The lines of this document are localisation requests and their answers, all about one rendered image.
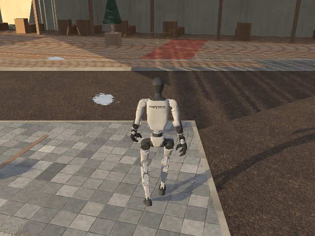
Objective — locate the left robot forearm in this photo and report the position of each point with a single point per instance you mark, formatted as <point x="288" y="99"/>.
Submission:
<point x="134" y="128"/>

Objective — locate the robot right hand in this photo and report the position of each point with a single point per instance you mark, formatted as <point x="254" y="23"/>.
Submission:
<point x="183" y="150"/>

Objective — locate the left robot shin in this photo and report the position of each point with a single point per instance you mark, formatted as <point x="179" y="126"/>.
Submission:
<point x="146" y="183"/>

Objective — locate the right robot forearm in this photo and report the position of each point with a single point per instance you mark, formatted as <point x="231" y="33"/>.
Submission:
<point x="180" y="133"/>

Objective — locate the robot left hand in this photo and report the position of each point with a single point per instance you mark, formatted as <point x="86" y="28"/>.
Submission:
<point x="136" y="135"/>

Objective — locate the right robot upper arm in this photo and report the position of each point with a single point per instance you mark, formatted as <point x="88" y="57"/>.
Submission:
<point x="175" y="112"/>

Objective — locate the left robot foot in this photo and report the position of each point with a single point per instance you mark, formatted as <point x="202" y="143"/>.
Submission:
<point x="147" y="202"/>

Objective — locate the left robot upper arm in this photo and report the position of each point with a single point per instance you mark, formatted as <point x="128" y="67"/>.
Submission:
<point x="139" y="112"/>

